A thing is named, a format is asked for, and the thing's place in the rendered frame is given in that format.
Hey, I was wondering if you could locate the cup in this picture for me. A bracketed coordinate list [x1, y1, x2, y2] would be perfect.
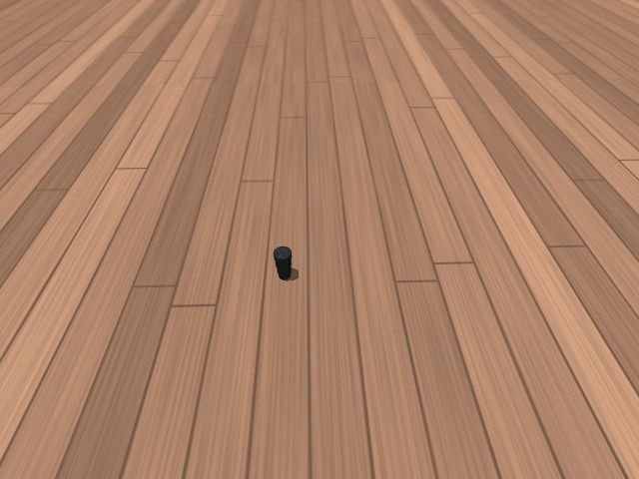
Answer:
[274, 246, 292, 280]

